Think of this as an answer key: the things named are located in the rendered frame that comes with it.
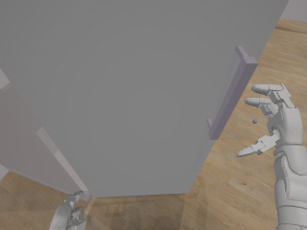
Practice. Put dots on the right robot forearm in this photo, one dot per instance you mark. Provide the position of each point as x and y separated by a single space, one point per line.
290 188

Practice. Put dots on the handle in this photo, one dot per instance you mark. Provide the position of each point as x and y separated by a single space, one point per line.
235 90

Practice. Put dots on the left robot hand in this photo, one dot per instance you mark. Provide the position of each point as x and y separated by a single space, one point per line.
64 216

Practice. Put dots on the fridge door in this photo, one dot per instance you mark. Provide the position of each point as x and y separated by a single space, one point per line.
124 88

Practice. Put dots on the right robot hand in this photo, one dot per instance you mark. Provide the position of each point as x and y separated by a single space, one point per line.
287 120

